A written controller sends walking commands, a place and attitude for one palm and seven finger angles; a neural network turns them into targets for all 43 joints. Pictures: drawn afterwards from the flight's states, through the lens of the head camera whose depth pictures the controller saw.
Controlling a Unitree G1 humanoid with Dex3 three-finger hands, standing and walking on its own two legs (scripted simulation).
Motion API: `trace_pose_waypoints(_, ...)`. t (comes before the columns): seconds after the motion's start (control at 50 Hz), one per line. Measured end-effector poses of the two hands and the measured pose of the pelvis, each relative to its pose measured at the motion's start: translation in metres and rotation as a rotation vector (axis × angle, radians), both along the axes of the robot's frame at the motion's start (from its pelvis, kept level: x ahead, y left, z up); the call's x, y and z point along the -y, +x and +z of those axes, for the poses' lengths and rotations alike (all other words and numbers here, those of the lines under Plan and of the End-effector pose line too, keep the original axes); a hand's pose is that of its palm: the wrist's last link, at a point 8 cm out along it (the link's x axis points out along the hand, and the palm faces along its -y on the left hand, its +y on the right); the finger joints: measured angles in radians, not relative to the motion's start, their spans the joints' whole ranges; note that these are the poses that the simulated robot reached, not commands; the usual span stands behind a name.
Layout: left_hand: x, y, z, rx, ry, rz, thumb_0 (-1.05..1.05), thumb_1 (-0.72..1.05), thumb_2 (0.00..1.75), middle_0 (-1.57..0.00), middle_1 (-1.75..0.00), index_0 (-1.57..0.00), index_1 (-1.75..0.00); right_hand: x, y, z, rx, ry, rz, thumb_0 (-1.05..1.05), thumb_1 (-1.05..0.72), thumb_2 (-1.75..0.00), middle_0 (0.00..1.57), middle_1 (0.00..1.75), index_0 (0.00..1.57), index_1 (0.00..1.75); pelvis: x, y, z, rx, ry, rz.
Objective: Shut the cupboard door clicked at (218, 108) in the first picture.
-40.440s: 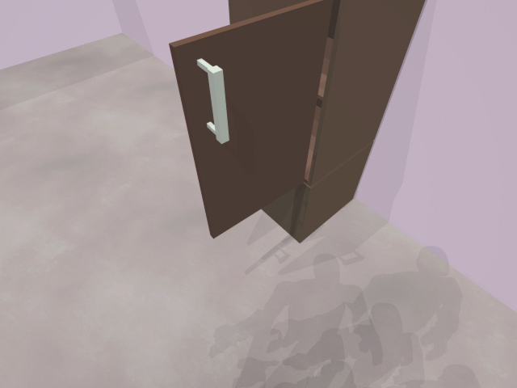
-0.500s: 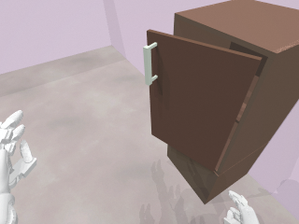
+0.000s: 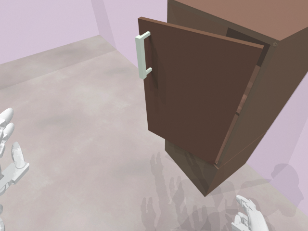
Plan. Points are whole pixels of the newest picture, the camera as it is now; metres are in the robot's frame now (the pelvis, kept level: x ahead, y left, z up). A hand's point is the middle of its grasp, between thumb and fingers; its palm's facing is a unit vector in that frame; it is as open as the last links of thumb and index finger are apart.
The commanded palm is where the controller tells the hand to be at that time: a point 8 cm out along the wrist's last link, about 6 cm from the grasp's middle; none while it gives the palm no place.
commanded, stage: step back with the hand held close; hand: left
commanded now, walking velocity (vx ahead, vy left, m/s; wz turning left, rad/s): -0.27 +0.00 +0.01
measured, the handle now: (144, 56) +0.64 +0.09 +0.14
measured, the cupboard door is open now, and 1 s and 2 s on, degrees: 21 21 21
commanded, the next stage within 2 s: stop stepping back and stand still in 1.34 s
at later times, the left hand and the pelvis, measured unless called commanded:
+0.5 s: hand out of the picture +0.13 +0.28 +0.16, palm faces +0.48 -0.75 -0.45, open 7.4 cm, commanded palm +0.07 +0.31 +0.18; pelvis -0.07 +0.01 -0.02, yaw +0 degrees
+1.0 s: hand out of the picture +0.07 +0.28 +0.16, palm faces +0.55 -0.73 -0.42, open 7.4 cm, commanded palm +0.00 +0.31 +0.18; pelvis -0.12 +0.00 -0.03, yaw +5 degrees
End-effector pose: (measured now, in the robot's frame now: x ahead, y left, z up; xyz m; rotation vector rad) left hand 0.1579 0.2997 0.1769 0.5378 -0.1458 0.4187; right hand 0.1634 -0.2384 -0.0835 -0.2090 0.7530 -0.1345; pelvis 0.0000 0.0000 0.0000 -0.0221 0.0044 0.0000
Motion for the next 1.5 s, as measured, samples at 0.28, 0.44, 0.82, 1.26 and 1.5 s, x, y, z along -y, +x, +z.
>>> trace_pose_waypoints(0.28,-0.014,-0.026,0.005,0.062,0.080,-0.059,0.01,0.89,0.89,-0.21,-0.31,-0.21,-0.30,-0.003,-0.042,0.005,0.008,-0.054,-0.054,0.01,-0.90,-0.90,0.20,0.30,0.20,0.29,-0.013,-0.035,-0.012,-0.009,0.010,-0.019)
trace_pose_waypoints(0.44,-0.014,-0.058,-0.001,0.134,0.070,-0.021,0.01,0.89,0.89,-0.21,-0.31,-0.21,-0.30,-0.013,-0.074,-0.007,0.009,-0.035,-0.014,0.01,-0.90,-0.90,0.20,0.30,0.21,0.30,-0.010,-0.062,-0.021,0.007,0.004,-0.009)
trace_pose_waypoints(0.82,-0.016,-0.102,0.002,0.224,0.147,-0.036,0.01,0.89,0.89,-0.21,-0.31,-0.21,-0.30,0.000,-0.123,-0.012,0.007,-0.083,-0.008,0.01,-0.90,-0.90,0.20,0.30,0.21,0.30,-0.006,-0.100,-0.031,0.027,-0.011,0.042)
trace_pose_waypoints(1.26,-0.047,-0.193,0.010,0.285,0.060,0.047,0.01,0.89,0.89,-0.21,-0.31,-0.21,-0.30,-0.052,-0.143,0.004,0.050,-0.044,0.102,0.01,-0.90,-0.90,0.20,0.30,0.20,0.30,-0.017,-0.162,-0.020,-0.006,-0.077,0.075)
trace_pose_waypoints(1.5,-0.011,-0.207,0.009,0.293,-0.009,-0.181,0.01,0.89,0.90,-0.21,-0.31,-0.20,-0.30,-0.041,-0.219,0.019,0.093,-0.054,0.005,0.01,-0.90,-0.90,0.21,0.30,0.21,0.30,-0.022,-0.226,-0.017,-0.026,-0.033,-0.063)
